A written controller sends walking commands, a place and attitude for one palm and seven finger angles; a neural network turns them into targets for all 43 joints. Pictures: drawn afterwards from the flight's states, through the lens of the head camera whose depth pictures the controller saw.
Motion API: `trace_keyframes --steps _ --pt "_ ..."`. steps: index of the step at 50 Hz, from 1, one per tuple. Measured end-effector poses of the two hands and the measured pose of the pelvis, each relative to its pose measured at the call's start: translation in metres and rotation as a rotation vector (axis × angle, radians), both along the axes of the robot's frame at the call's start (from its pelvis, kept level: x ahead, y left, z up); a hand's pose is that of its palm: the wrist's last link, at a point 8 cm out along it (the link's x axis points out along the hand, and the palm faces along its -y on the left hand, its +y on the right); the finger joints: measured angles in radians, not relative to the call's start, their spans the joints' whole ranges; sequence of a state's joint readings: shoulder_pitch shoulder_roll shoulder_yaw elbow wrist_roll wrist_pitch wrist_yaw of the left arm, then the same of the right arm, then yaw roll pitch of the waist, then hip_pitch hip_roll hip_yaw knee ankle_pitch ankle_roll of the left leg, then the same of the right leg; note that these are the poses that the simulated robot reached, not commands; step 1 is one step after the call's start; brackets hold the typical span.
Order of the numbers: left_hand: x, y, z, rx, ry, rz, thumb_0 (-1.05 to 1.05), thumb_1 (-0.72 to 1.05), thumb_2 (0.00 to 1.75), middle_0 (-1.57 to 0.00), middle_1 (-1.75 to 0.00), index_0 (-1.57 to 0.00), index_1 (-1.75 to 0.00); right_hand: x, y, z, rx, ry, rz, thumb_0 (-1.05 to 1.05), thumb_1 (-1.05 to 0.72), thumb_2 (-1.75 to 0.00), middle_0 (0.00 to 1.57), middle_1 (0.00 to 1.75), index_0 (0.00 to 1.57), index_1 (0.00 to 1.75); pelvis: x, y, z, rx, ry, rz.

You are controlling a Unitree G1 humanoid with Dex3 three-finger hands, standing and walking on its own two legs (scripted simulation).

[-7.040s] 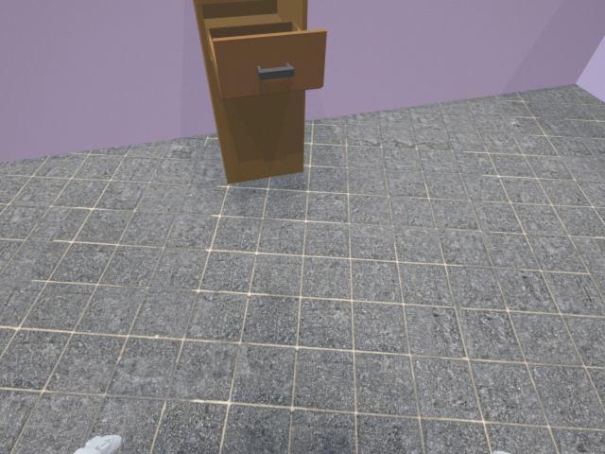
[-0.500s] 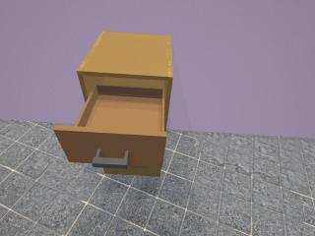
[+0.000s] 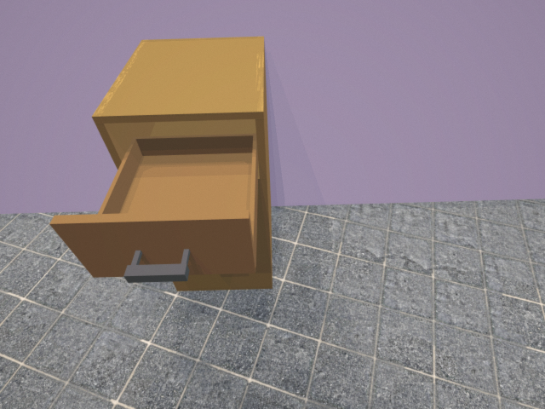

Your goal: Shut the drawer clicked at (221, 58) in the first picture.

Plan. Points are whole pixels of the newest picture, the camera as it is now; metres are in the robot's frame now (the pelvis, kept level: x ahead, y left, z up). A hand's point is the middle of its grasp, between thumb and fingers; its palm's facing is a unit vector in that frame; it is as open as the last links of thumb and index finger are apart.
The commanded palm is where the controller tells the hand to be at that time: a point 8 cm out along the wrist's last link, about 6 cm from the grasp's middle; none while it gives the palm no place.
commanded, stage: come to a stop and stand still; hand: left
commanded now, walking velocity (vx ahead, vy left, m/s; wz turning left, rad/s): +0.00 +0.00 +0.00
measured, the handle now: (159, 263) +0.38 +0.23 -0.05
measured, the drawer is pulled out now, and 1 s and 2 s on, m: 0.30 0.30 0.30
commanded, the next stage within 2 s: look again from close up in 0.54 s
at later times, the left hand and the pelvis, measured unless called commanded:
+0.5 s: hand out of the picture -0.01 +0.12 -0.16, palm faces +0.06 -0.98 -0.19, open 7.3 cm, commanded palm none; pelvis +0.01 -0.04 +0.01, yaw +1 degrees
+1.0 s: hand out of the picture -0.01 +0.14 -0.16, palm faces +0.05 -0.98 -0.19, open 7.3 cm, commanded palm none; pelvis +0.01 -0.02 +0.01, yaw +0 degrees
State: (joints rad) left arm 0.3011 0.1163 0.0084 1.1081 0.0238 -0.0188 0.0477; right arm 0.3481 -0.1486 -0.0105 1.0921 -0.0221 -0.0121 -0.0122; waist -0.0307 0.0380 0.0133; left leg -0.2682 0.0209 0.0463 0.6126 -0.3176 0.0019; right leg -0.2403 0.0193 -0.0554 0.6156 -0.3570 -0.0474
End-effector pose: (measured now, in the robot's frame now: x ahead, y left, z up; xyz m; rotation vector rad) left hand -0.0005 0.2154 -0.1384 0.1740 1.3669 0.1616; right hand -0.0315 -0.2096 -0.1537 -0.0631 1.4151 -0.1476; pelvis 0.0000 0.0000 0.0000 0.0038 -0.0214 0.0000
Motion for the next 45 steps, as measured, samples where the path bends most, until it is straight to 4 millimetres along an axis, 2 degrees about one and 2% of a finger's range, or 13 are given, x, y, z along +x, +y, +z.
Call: trace_keyframes --steps 5,8,16,24,32,45 --pt "0.014 -0.005 0.007 0.015 -0.046 0.010 0.02 0.95 0.89 -0.20 -0.30 -0.20 -0.30 0.026 -0.006 0.002 0.008 -0.061 0.028 0.01 -0.91 -0.90 0.20 0.30 0.19 0.30 0.007 -0.012 0.004 0.008 -0.009 0.004" --pt "0.015 -0.009 0.013 0.023 -0.056 0.014 0.02 0.95 0.89 -0.20 -0.30 -0.20 -0.30 0.033 -0.014 0.001 0.005 -0.053 0.045 0.02 -0.93 -0.90 0.20 0.30 0.20 0.30 0.008 -0.017 0.007 0.013 -0.007 0.008" --pt "0.002 -0.028 0.016 0.010 -0.004 0.025 0.00 0.92 0.89 -0.20 -0.30 -0.20 -0.30 0.038 -0.032 0.005 0.003 -0.029 0.055 0.02 -0.92 -0.90 0.20 0.30 0.20 0.30 0.011 -0.032 0.011 0.018 -0.002 0.010" --pt "-0.011 -0.046 0.011 -0.026 0.033 0.050 0.00 0.91 0.89 -0.20 -0.30 -0.20 -0.30 0.036 -0.040 0.010 -0.015 0.000 0.059 0.01 -0.91 -0.90 0.20 0.30 0.20 0.30 0.013 -0.039 0.012 0.012 -0.007 0.013" --pt "-0.017 -0.048 0.009 -0.044 0.048 0.057 0.00 0.91 0.89 -0.20 -0.30 -0.20 -0.30 0.035 -0.036 0.013 -0.019 0.002 0.057 0.01 -0.91 -0.90 0.20 0.30 0.19 0.30 0.012 -0.037 0.013 0.007 -0.010 0.012" --pt "-0.015 -0.029 0.011 -0.031 0.043 0.047 0.00 0.91 0.89 -0.20 -0.30 -0.20 -0.30 0.021 -0.015 0.014 0.002 0.025 0.049 0.01 -0.91 -0.90 0.20 0.30 0.20 0.30 0.010 -0.025 0.015 0.009 -0.004 0.007"
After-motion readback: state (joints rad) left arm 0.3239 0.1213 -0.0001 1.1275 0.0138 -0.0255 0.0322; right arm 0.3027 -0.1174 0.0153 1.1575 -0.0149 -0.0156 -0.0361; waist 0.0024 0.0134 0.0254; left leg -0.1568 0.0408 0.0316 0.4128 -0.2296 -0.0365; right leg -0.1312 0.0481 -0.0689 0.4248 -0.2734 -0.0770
